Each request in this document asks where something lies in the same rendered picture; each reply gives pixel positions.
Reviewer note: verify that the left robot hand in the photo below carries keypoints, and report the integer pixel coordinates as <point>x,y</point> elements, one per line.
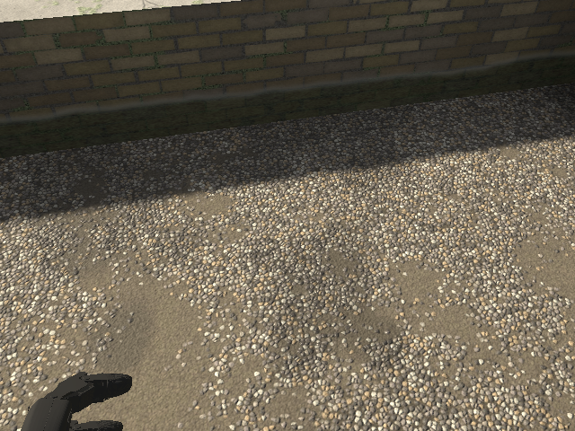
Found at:
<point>54,411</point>

